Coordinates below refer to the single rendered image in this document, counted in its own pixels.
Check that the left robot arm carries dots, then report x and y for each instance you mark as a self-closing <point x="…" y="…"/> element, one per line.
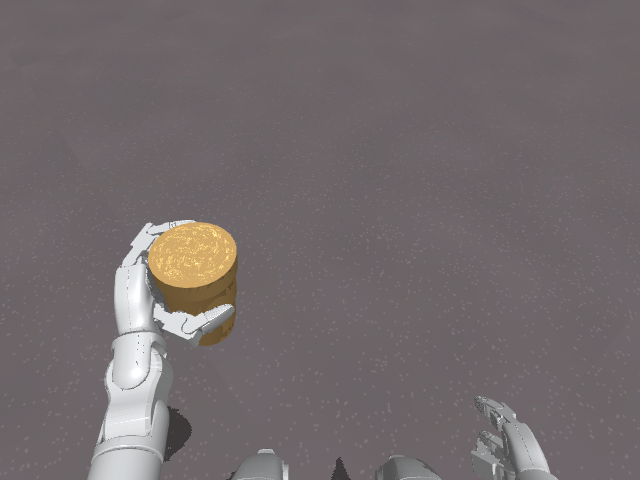
<point x="132" y="440"/>

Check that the left robot hand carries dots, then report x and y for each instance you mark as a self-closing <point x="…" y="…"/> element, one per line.
<point x="139" y="305"/>

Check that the cup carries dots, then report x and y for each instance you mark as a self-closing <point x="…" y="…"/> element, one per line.
<point x="195" y="266"/>

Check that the right robot hand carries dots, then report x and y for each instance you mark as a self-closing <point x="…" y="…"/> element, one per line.
<point x="517" y="451"/>

